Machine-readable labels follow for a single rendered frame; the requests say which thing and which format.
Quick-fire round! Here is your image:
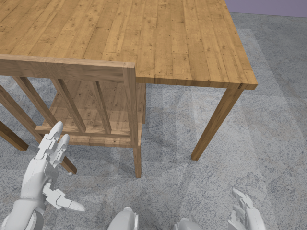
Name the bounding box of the right robot thigh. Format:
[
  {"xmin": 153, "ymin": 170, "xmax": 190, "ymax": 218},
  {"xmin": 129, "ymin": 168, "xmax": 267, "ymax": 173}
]
[{"xmin": 173, "ymin": 220, "xmax": 203, "ymax": 230}]

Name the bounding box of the robot left forearm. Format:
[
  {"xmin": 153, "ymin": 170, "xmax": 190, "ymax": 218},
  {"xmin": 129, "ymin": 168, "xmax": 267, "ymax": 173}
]
[{"xmin": 0, "ymin": 198, "xmax": 47, "ymax": 230}]

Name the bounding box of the left robot thigh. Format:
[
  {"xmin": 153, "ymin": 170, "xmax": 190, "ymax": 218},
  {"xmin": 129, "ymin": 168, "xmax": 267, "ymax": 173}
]
[{"xmin": 107, "ymin": 211, "xmax": 139, "ymax": 230}]

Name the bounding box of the table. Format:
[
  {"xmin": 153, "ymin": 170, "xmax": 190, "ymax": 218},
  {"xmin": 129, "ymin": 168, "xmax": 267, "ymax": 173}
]
[{"xmin": 0, "ymin": 0, "xmax": 258, "ymax": 161}]

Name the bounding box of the robot left hand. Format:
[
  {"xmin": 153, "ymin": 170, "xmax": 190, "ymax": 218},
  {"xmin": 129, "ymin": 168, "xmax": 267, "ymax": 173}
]
[{"xmin": 20, "ymin": 121, "xmax": 86, "ymax": 213}]

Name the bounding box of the robot thigh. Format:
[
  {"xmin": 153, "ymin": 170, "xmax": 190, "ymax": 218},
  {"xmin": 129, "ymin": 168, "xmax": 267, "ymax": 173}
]
[
  {"xmin": 173, "ymin": 220, "xmax": 203, "ymax": 230},
  {"xmin": 107, "ymin": 211, "xmax": 139, "ymax": 230}
]

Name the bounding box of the chair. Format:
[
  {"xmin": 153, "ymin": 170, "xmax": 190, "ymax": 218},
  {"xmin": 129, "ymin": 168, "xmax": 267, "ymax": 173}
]
[{"xmin": 0, "ymin": 54, "xmax": 146, "ymax": 178}]

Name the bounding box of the robot right hand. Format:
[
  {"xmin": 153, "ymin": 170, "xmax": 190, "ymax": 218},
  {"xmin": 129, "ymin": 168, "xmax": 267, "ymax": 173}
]
[{"xmin": 228, "ymin": 188, "xmax": 267, "ymax": 230}]

